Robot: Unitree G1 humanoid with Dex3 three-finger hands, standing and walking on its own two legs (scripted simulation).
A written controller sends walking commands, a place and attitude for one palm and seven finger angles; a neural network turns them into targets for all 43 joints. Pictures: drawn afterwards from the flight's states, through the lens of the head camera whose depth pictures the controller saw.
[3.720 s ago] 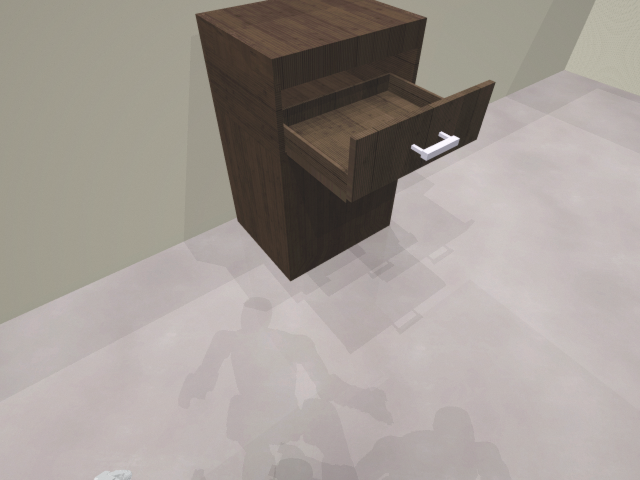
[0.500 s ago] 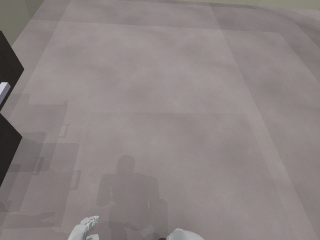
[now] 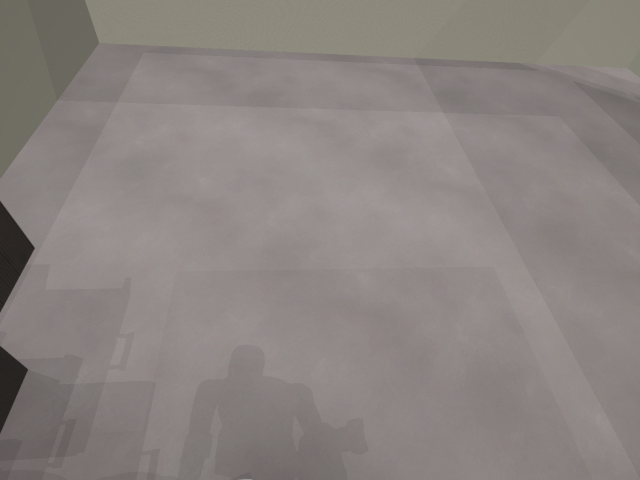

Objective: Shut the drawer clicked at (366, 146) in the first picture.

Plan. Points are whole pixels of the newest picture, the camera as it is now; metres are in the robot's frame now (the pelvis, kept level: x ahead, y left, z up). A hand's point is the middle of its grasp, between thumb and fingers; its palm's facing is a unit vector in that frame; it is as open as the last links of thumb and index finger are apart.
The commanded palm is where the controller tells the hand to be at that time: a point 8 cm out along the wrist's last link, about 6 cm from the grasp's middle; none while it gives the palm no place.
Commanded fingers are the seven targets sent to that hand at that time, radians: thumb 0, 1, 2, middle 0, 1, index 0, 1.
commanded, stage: walk to a spot facing it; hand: left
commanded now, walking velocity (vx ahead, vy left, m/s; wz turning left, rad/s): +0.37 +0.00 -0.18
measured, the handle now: out of the picture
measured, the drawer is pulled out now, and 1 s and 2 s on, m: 0.30 0.30 0.30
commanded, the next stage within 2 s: turn to face it in 1.12 s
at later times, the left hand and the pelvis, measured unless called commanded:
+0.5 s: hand (260, 366) +0.32 +0.12 -0.16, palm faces -0.07 -0.97 -0.21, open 7.3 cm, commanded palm none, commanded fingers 0.00 0.90 0.90 -0.20 -0.30 -0.20 -0.30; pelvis +0.21 -0.06 +0.00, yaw -5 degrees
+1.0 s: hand (253, 345) +0.36 +0.14 -0.18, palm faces +0.05 -0.99 -0.10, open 7.4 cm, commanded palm none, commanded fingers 0.00 0.90 0.90 -0.20 -0.30 -0.20 -0.30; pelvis +0.43 -0.02 +0.00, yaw -3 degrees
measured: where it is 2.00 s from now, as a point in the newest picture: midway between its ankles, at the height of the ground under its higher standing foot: (337, 363)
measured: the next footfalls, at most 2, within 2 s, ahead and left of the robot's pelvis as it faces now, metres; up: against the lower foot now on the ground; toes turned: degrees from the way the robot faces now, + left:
right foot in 0.42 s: +0.31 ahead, -0.16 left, +0.00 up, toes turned -15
left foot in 0.90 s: +0.53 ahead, +0.07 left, +0.00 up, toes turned +9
